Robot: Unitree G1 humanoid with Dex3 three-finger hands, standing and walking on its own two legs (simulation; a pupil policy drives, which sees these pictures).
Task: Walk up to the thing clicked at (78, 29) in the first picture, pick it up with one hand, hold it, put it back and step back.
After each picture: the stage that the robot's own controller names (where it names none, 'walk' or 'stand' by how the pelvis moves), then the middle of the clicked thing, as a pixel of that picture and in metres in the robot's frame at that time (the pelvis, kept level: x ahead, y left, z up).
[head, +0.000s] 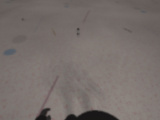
stand; (78, 32) +2.16 +0.44 -0.66
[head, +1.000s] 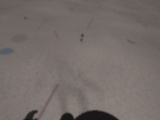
walk; (82, 38) +2.03 +0.22 -0.63
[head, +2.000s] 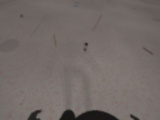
walk; (85, 48) +1.42 +0.12 -0.64
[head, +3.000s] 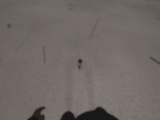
walk; (79, 65) +0.91 +0.15 -0.64
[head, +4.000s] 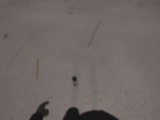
walk; (75, 82) +0.57 +0.23 -0.63
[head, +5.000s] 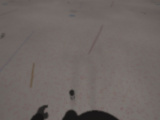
stand; (72, 95) +0.39 +0.20 -0.63
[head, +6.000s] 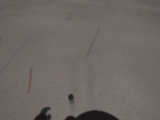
stand; (71, 99) +0.36 +0.20 -0.66
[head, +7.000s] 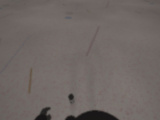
stand; (71, 99) +0.35 +0.21 -0.66
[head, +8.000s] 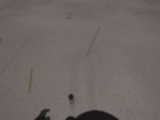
stand; (71, 99) +0.36 +0.21 -0.66
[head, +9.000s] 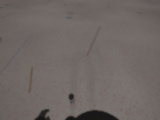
stand; (71, 99) +0.36 +0.20 -0.66
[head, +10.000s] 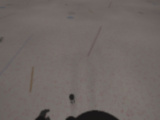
stand; (72, 99) +0.35 +0.20 -0.66
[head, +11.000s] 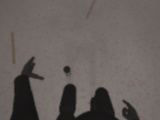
go down; (67, 72) +0.42 +0.20 -0.43
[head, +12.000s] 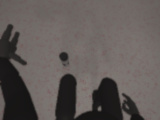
go down; (65, 60) +0.46 +0.22 -0.28
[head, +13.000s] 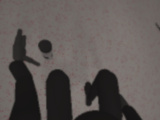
close in; (47, 52) +0.44 +0.25 -0.18
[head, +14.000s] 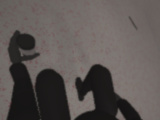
close; (28, 49) +0.44 +0.27 -0.16
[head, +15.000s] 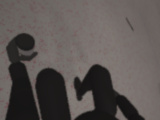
lift; (26, 49) +0.43 +0.28 -0.16
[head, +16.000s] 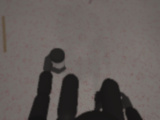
lift; (59, 63) +0.36 +0.23 -0.03
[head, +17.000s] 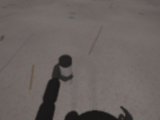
hold; (66, 72) +0.32 +0.17 +0.08
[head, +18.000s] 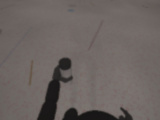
hold; (66, 74) +0.32 +0.17 +0.03
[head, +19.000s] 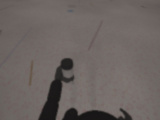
hold; (68, 74) +0.33 +0.16 +0.03
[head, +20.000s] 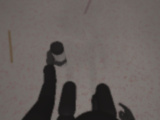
crouch; (60, 57) +0.43 +0.20 -0.04
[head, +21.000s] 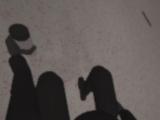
lower; (26, 44) +0.47 +0.29 -0.16
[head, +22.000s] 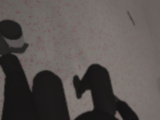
lower; (16, 41) +0.47 +0.31 -0.17
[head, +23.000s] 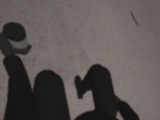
lower; (20, 43) +0.46 +0.30 -0.17
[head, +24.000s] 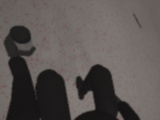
lower; (25, 45) +0.45 +0.29 -0.17
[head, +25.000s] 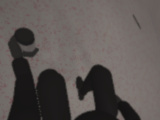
loosen; (28, 46) +0.45 +0.28 -0.16
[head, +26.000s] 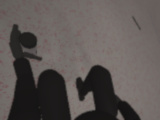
withdraw; (30, 48) +0.45 +0.28 -0.17
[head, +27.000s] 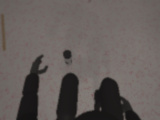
walk; (68, 59) +0.48 +0.21 -0.27
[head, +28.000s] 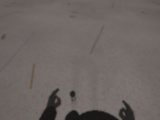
stand; (73, 97) +0.39 +0.18 -0.59
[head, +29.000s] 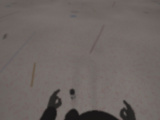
stand; (72, 95) +0.41 +0.19 -0.60
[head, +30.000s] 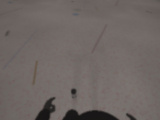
stand; (73, 94) +0.40 +0.18 -0.62
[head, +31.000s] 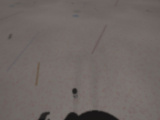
walk; (75, 93) +0.42 +0.18 -0.65
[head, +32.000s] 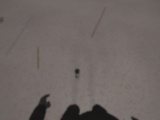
walk; (77, 74) +0.58 +0.17 -0.63
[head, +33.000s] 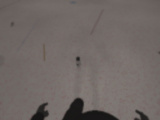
walk; (78, 62) +0.85 +0.26 -0.62
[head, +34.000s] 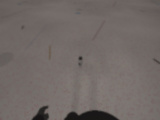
stand; (80, 62) +1.04 +0.20 -0.64
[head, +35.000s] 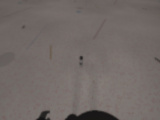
stand; (81, 61) +1.04 +0.20 -0.66
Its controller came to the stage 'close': yes
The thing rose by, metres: 0.69
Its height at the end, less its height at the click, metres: +0.00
